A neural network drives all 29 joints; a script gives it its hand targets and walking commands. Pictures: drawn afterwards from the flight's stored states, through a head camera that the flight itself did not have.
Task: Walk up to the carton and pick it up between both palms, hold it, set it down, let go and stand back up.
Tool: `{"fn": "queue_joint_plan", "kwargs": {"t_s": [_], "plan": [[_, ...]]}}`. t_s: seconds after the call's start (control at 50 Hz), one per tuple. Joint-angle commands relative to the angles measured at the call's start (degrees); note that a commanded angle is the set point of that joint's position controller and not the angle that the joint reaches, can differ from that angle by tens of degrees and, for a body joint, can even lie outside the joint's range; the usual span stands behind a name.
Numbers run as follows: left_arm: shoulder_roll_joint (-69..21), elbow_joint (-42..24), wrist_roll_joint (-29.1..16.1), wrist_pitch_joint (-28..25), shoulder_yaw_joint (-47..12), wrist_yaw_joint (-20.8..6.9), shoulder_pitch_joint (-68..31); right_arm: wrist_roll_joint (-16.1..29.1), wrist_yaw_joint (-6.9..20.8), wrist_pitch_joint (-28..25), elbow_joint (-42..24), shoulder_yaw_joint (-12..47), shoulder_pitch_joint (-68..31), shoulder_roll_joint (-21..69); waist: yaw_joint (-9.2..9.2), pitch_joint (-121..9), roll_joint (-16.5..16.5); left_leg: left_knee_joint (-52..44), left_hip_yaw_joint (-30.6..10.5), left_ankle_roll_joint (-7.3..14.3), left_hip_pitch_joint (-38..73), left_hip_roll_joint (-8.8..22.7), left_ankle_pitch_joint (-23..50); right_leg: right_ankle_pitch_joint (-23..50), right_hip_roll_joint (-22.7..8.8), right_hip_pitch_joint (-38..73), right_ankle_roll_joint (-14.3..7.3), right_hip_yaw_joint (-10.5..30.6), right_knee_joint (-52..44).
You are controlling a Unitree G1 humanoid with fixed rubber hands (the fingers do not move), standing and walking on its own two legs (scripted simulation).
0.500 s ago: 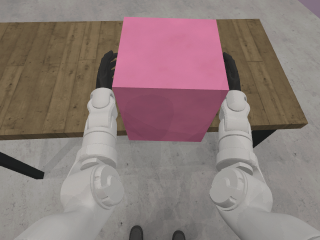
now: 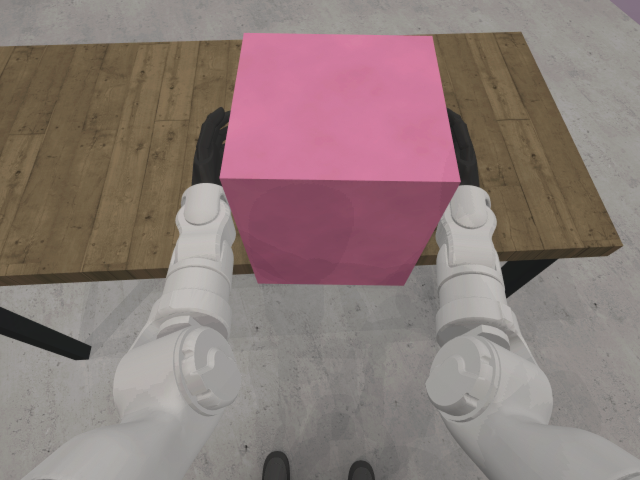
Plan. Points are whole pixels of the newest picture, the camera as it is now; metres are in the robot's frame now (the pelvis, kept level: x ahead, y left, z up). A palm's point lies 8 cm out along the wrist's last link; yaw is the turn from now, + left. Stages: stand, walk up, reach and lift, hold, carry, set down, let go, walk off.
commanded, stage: set down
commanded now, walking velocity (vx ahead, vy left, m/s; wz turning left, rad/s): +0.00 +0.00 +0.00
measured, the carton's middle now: (334, 175) +0.46 -0.02 +0.05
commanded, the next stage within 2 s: let go in 0.68 s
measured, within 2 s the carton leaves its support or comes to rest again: neither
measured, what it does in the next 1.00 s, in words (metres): stands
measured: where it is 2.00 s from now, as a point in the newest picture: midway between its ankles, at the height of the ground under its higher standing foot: outside the picture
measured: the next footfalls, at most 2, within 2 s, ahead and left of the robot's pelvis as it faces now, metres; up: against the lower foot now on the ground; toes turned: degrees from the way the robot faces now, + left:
none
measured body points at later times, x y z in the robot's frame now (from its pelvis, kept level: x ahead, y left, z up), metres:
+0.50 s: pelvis +0.00 +0.00 +0.00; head +0.11 +0.00 +0.43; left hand +0.47 +0.13 +0.06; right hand +0.46 -0.18 +0.06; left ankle +0.01 +0.13 -0.75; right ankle -0.03 -0.10 -0.75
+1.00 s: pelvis -0.02 +0.01 -0.01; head +0.05 +0.00 +0.43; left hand +0.48 +0.14 +0.12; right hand +0.46 -0.22 +0.12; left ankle +0.01 +0.13 -0.75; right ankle -0.03 -0.10 -0.75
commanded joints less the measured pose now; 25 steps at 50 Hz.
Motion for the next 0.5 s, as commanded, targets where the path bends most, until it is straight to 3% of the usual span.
{"fn": "queue_joint_plan", "kwargs": {"t_s": [0.0,0.06,0.22,0.4,0.44,0.48], "plan": [[-16.0,1.6,2.5,-1.1,-10.6,-4.8,-25.0,-1.9,4.9,-1.9,3.1,14.1,-26.0,18.1,0.53,-33.5,-1.2,2.3,-0.5,1.4,9.5,-0.7,9.1,26.9,-0.2,18.4,4.5,0.6,6.2],[-15.9,1.5,2.6,-1.3,-10.1,-4.5,-25.2,-2.6,5.2,-1.9,3.7,13.0,-25.9,17.3,0.48,-32.0,-1.8,2.5,-0.6,0.9,11.0,-0.4,8.0,23.1,-0.1,15.8,4.0,-0.1,5.4],[-14.5,1.8,1.5,-0.7,-11.4,-4.1,-24.5,-1.5,5.3,-1.3,4.6,12.8,-25.7,14.6,-0.19,-32.5,0.4,3.8,-0.5,-0.1,14.0,-0.4,9.0,20.9,0.3,11.8,3.7,-0.1,4.4],[-8.4,2.7,-0.4,-2.8,-11.3,-2.1,-24.8,0.4,3.4,-3.6,6.1,12.4,-26.9,8.9,-0.23,-37.4,-0.7,4.2,0.0,0.9,9.9,-0.6,9.5,23.5,0.0,13.2,3.7,0.7,5.8],[-2.9,3.6,-2.2,-3.5,-10.5,-0.8,-24.2,3.5,2.2,-4.1,6.5,13.2,-28.0,3.6,0.25,-38.7,-1.1,4.8,0.6,1.1,9.2,-0.9,10.7,26.3,0.1,13.2,3.9,1.0,7.4],[6.3,3.6,-6.2,-4.9,-12.0,1.9,-24.0,9.4,-0.6,-5.4,7.6,14.7,-27.9,-6.8,0.82,-43.6,-1.2,6.4,1.8,1.1,7.8,-0.9,14.1,30.0,0.7,13.2,3.8,2.1,9.3]]}}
